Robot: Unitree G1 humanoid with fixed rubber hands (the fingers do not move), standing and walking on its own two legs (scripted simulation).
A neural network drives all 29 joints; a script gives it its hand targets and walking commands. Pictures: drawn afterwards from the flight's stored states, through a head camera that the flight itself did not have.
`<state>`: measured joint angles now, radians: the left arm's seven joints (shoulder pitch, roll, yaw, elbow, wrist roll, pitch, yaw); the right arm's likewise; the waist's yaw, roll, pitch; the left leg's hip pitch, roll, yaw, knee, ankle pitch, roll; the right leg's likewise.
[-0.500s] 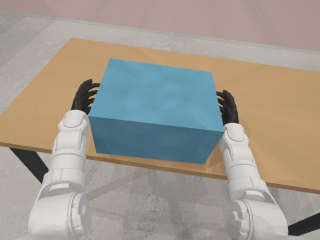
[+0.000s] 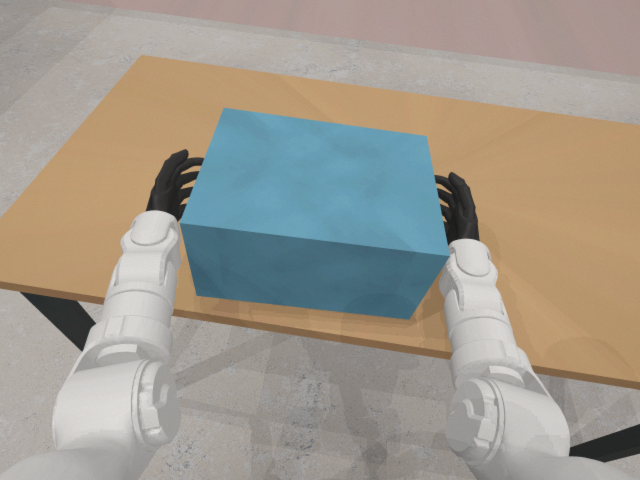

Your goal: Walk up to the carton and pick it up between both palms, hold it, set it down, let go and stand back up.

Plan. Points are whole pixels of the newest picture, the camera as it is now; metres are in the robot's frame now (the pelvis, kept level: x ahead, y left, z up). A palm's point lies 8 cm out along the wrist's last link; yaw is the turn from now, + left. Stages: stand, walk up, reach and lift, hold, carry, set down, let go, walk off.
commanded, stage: set down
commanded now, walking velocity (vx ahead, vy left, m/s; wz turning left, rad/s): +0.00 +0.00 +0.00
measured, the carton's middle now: (315, 212) +0.44 +0.01 +0.07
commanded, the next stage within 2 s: none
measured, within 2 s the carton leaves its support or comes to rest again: rests again in 1.16 s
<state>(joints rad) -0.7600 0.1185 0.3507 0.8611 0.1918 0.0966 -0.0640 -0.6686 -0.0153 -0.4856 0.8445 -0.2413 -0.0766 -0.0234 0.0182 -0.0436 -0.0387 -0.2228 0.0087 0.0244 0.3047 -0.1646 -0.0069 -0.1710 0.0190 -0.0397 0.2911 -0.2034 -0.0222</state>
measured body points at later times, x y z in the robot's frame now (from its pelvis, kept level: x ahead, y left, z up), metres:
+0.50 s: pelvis +0.00 +0.00 +0.00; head +0.05 +0.00 +0.44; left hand +0.42 +0.20 +0.05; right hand +0.41 -0.19 +0.06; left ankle -0.01 +0.12 -0.75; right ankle -0.04 -0.10 -0.75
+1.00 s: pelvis -0.02 +0.01 +0.00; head +0.03 +0.02 +0.44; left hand +0.40 +0.20 +0.05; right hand +0.39 -0.18 +0.06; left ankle -0.01 +0.12 -0.75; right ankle -0.04 -0.10 -0.75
